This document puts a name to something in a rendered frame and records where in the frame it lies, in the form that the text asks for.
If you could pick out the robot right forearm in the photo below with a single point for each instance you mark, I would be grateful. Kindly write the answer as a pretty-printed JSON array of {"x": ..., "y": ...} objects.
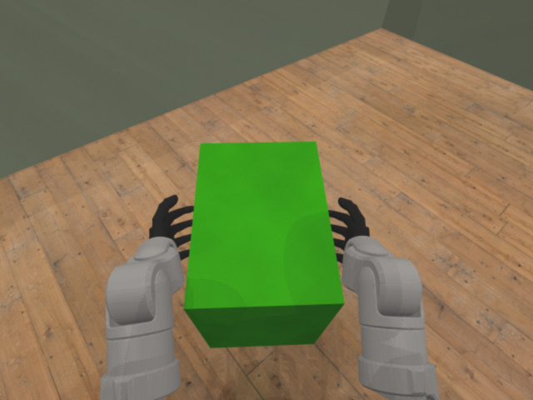
[{"x": 394, "y": 360}]

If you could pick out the robot right hand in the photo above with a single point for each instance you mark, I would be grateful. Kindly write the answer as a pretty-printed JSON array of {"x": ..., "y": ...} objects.
[{"x": 356, "y": 225}]

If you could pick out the robot left forearm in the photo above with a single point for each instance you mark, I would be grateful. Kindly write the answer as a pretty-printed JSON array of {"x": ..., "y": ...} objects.
[{"x": 139, "y": 321}]

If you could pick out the robot left hand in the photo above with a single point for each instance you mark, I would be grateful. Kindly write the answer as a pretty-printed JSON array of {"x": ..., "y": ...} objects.
[{"x": 162, "y": 220}]

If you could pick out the carton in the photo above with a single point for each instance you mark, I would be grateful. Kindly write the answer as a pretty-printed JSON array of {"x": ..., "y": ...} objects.
[{"x": 262, "y": 268}]

